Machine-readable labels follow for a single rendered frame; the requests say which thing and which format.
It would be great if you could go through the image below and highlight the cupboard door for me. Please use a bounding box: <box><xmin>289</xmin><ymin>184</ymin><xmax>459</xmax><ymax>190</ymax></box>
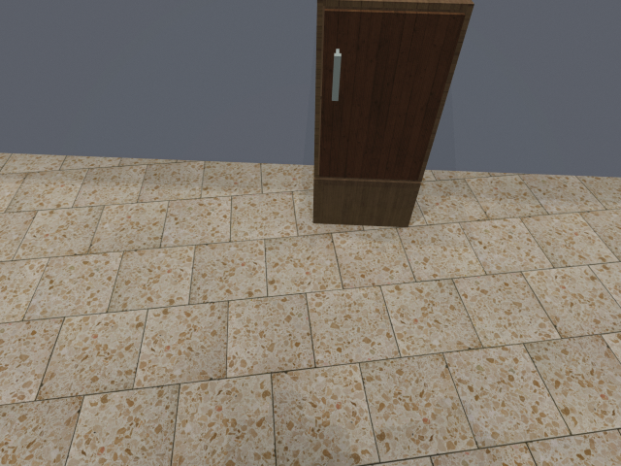
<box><xmin>319</xmin><ymin>9</ymin><xmax>465</xmax><ymax>181</ymax></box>

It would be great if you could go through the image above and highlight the handle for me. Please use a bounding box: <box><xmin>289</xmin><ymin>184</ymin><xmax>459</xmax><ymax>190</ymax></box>
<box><xmin>332</xmin><ymin>49</ymin><xmax>342</xmax><ymax>101</ymax></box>

